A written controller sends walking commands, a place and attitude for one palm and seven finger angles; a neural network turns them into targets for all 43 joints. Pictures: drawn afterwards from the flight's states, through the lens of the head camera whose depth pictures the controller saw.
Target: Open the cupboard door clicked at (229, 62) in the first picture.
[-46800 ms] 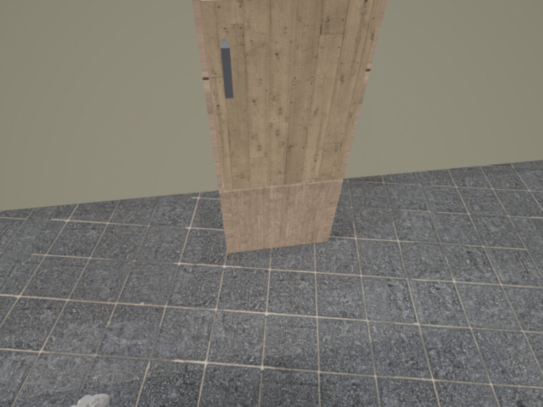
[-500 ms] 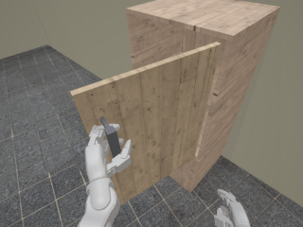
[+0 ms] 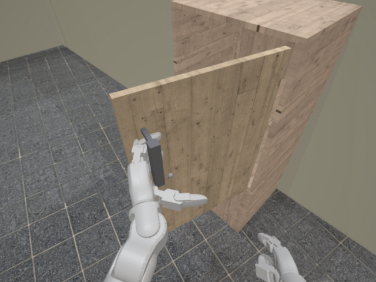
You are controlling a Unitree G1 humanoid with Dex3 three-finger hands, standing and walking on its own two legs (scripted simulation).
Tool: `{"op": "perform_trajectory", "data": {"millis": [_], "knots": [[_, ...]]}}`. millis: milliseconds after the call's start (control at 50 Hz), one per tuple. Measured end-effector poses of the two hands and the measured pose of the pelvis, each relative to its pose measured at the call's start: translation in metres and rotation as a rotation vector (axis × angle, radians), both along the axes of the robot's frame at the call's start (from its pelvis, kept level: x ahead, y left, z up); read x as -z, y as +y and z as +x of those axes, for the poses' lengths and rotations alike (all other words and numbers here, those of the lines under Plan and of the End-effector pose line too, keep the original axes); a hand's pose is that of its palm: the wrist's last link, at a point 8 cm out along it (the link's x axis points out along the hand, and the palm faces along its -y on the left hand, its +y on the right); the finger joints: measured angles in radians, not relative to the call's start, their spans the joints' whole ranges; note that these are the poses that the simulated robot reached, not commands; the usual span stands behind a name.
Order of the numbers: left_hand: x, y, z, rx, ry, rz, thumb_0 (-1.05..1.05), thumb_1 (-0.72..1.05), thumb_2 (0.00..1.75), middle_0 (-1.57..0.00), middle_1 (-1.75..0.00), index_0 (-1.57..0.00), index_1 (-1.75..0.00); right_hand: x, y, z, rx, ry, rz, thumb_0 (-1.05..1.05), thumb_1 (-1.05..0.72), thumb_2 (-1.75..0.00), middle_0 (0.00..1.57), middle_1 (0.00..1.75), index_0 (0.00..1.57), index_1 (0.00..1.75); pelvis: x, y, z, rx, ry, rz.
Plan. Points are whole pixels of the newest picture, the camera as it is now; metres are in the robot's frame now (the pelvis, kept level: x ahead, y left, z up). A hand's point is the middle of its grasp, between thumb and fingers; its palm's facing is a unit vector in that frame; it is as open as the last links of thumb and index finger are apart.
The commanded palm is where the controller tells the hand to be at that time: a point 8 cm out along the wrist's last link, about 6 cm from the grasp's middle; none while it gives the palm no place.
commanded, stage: open thumb and fingers to let go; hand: left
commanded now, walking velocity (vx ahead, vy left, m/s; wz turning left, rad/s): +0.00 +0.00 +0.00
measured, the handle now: (152, 158) +0.33 +0.11 +0.12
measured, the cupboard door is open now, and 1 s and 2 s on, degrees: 75 77 77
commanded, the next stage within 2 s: slide the hand sideways off the handle in 0.06 s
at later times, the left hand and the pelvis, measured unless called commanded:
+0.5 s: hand (163, 188) +0.26 +0.08 +0.12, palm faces -0.09 -1.00 +0.00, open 16.3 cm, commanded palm +0.23 +0.12 +0.11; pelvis +0.00 +0.00 +0.00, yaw +0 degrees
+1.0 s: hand (142, 209) +0.22 +0.11 +0.11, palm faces +0.00 -1.00 -0.05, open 16.3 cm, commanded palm +0.18 +0.17 +0.11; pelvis +0.04 -0.02 -0.01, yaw -1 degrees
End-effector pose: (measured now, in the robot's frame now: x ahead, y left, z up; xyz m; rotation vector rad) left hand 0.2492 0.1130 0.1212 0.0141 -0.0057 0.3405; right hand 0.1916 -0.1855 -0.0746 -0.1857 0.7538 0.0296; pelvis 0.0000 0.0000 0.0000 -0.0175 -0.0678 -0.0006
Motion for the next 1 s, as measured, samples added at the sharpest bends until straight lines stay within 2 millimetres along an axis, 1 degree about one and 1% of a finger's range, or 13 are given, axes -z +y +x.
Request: {"op": "perform_trajectory", "data": {"millis": [60, 140, 200, 240, 320, 380, 420, 520, 660, 740, 820, 920, 1000], "knots": [[0.000, -0.002, 0.000, -0.001, 0.001, 0.001, -0.01, -0.49, 0.31, -0.28, -0.71, -0.26, -0.73, 0.001, -0.003, -0.004, 0.004, 0.007, -0.001, 0.02, -0.91, -0.90, 0.21, 0.30, 0.20, 0.30, 0.000, -0.002, -0.002, -0.001, -0.001, 0.000], [0.000, -0.001, -0.001, -0.018, 0.001, 0.001, -0.01, -0.50, 0.30, -0.35, -0.66, -0.32, -0.68, 0.003, -0.008, -0.008, 0.006, 0.013, -0.008, 0.02, -0.91, -0.90, 0.21, 0.30, 0.20, 0.30, 0.000, -0.004, -0.005, -0.004, -0.004, -0.001], [0.000, 0.000, -0.001, -0.018, -0.002, 0.009, -0.01, -0.50, 0.30, -0.37, -0.62, -0.34, -0.65, 0.003, -0.013, -0.010, 0.007, 0.013, -0.018, 0.02, -0.91, -0.90, 0.21, 0.30, 0.20, 0.30, 0.000, -0.006, -0.006, -0.009, -0.005, 0.000], [0.002, 0.004, -0.003, 0.061, -0.016, 0.034, -0.01, -0.50, 0.30, -0.36, -0.58, -0.30, -0.61, 0.002, -0.016, -0.012, 0.011, 0.011, -0.025, 0.02, -0.91, -0.90, 0.21, 0.30, 0.20, 0.30, 0.000, -0.007, -0.006, -0.010, -0.005, 0.003], [0.003, 0.015, -0.006, 0.273, -0.035, 0.105, -0.01, -0.50, 0.30, -0.29, -0.48, -0.18, -0.50, 0.000, -0.024, -0.019, 0.030, -0.011, -0.043, 0.02, -0.91, -0.90, 0.21, 0.30, 0.20, 0.30, 0.000, -0.008, -0.006, -0.013, -0.009, 0.004], [0.002, 0.021, -0.006, 0.396, -0.033, 0.080, -0.02, -0.50, 0.30, -0.24, -0.41, -0.12, -0.42, -0.001, -0.028, -0.021, 0.047, -0.038, -0.047, 0.02, -0.91, -0.90, 0.21, 0.30, 0.20, 0.30, 0.000, -0.007, -0.006, -0.013, -0.011, 0.003], [0.002, 0.022, -0.007, 0.433, -0.028, 0.046, -0.02, -0.50, 0.30, -0.21, -0.38, -0.11, -0.39, -0.002, -0.029, -0.021, 0.061, -0.061, -0.042, 0.02, -0.91, -0.90, 0.21, 0.30, 0.20, 0.30, -0.001, -0.006, -0.005, -0.009, -0.009, 0.004], [0.002, 0.019, -0.010, 0.424, -0.026, -0.014, -0.02, -0.50, 0.30, -0.16, -0.34, -0.14, -0.36, -0.010, -0.028, -0.017, 0.076, -0.117, -0.017, 0.02, -0.91, -0.90, 0.20, 0.30, 0.20, 0.30, -0.002, -0.005, 0.001, 0.009, 0.004, 0.011], [0.003, 0.018, -0.014, 0.411, -0.020, 0.003, -0.01, -0.50, 0.30, -0.17, -0.35, -0.15, -0.32, -0.017, -0.027, -0.004, 0.065, -0.148, -0.003, 0.02, -0.91, -0.90, 0.21, 0.30, 0.20, 0.30, -0.001, -0.008, 0.013, 0.026, 0.019, 0.015], [0.006, 0.025, -0.020, 0.406, 0.006, 0.016, -0.01, -0.50, 0.30, -0.17, -0.33, -0.17, -0.32, -0.018, -0.031, 0.005, 0.067, -0.148, -0.002, 0.02, -0.91, -0.90, 0.21, 0.30, 0.20, 0.30, -0.001, -0.010, 0.020, 0.032, 0.030, 0.015], [0.010, 0.035, -0.030, 0.381, 0.032, 0.016, -0.02, -0.50, 0.30, -0.18, -0.32, -0.18, -0.31, -0.017, -0.036, 0.012, 0.071, -0.154, -0.005, 0.02, -0.91, -0.90, 0.21, 0.30, 0.20, 0.30, 0.000, -0.013, 0.028, 0.031, 0.042, 0.014], [0.007, 0.045, -0.044, 0.347, 0.025, 0.027, -0.02, -0.50, 0.30, -0.17, -0.31, -0.17, -0.31, -0.016, -0.043, 0.020, 0.070, -0.174, -0.009, 0.02, -0.91, -0.90, 0.21, 0.30, 0.20, 0.30, 0.003, -0.017, 0.035, 0.023, 0.059, 0.013], [0.006, 0.049, -0.055, 0.343, 0.021, 0.039, -0.02, -0.50, 0.30, -0.16, -0.31, -0.16, -0.30, -0.013, -0.048, 0.024, 0.068, -0.190, -0.012, 0.02, -0.91, -0.90, 0.21, 0.30, 0.20, 0.30, 0.006, -0.019, 0.038, 0.015, 0.072, 0.012]]}}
